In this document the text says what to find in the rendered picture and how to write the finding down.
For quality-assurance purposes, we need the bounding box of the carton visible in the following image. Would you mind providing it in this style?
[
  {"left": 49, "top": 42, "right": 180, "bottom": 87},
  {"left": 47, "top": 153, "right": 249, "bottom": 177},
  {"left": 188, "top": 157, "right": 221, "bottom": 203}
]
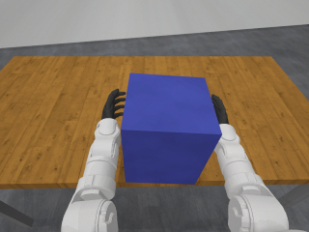
[{"left": 121, "top": 72, "right": 222, "bottom": 185}]

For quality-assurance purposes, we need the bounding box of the right robot forearm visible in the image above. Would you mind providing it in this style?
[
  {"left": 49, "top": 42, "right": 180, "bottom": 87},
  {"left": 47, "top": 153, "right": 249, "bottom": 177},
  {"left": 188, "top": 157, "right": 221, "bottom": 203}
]
[{"left": 214, "top": 124, "right": 289, "bottom": 229}]

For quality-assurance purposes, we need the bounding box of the left robot hand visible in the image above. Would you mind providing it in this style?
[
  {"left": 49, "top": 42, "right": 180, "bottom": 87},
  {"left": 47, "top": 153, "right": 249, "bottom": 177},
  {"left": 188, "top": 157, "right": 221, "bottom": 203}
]
[{"left": 101, "top": 88, "right": 126, "bottom": 120}]

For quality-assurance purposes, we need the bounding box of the robot right upper arm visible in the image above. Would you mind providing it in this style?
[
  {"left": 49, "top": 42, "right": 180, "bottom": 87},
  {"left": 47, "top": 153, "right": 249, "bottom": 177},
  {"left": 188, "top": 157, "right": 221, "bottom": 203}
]
[{"left": 228, "top": 193, "right": 307, "bottom": 232}]

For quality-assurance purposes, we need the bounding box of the robot left upper arm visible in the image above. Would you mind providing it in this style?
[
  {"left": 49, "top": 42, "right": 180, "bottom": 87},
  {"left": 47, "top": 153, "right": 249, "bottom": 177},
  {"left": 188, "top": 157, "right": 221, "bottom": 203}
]
[{"left": 62, "top": 199, "right": 119, "bottom": 232}]

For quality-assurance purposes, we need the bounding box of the left robot forearm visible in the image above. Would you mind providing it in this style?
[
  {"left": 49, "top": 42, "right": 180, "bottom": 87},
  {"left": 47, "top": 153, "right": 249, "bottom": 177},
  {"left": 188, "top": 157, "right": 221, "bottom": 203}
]
[{"left": 61, "top": 118, "right": 121, "bottom": 232}]

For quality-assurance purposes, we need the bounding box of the right robot hand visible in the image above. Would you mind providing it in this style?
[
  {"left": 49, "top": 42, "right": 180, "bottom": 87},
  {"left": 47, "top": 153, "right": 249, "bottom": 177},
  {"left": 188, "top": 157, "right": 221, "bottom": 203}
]
[{"left": 211, "top": 94, "right": 229, "bottom": 125}]

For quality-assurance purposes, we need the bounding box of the table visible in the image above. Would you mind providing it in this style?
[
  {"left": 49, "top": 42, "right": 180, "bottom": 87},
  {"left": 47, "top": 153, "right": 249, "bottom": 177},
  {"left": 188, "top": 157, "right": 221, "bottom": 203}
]
[{"left": 0, "top": 56, "right": 309, "bottom": 228}]

